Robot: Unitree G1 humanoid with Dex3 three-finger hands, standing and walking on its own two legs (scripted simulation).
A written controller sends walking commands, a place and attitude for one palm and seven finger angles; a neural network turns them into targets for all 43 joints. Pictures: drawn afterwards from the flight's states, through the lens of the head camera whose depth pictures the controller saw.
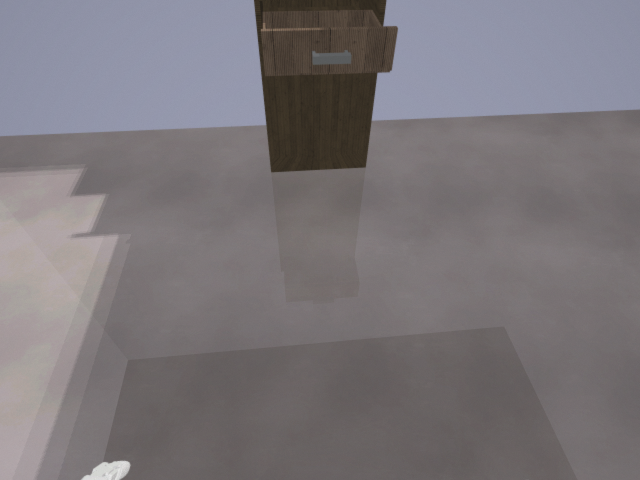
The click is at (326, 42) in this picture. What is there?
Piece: drawer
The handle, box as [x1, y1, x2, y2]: [312, 50, 351, 64]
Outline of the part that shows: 351,55 347,50 345,50 343,53 316,53 312,51 312,61 313,64 350,63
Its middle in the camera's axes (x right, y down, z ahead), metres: +0.03 -0.61 +1.28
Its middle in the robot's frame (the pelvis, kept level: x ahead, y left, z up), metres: +1.36 +0.03 -0.05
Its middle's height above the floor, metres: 0.71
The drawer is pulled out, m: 0.29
